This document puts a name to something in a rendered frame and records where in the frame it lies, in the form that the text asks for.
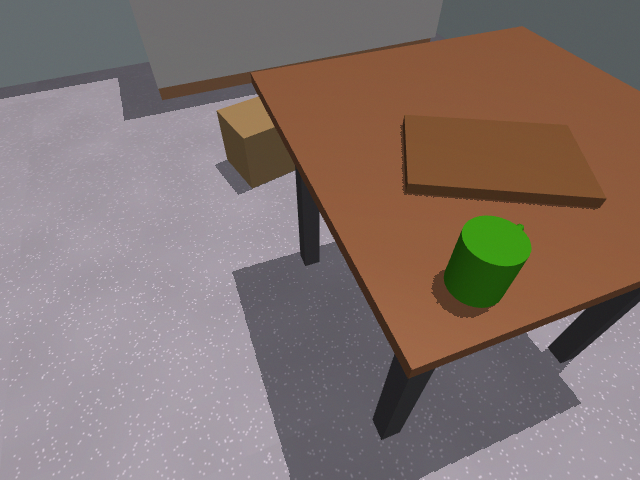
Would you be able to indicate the table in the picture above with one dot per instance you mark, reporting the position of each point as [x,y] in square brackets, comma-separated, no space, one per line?
[341,121]

